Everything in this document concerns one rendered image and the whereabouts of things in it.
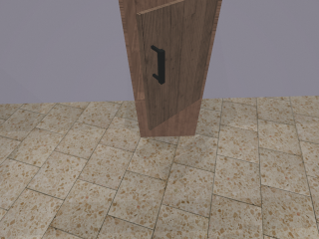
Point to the handle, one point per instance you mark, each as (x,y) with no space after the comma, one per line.
(161,65)

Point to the cupboard door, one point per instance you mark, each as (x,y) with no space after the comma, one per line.
(183,29)

